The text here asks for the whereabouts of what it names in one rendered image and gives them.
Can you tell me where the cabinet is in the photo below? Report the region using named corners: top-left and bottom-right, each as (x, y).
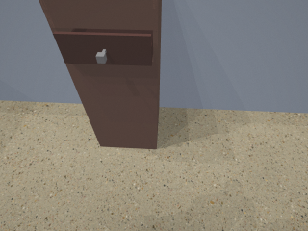
top-left (39, 0), bottom-right (162, 150)

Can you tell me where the handle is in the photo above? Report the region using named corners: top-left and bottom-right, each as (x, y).
top-left (95, 49), bottom-right (107, 64)

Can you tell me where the drawer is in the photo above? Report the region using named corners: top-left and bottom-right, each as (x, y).
top-left (53, 28), bottom-right (153, 66)

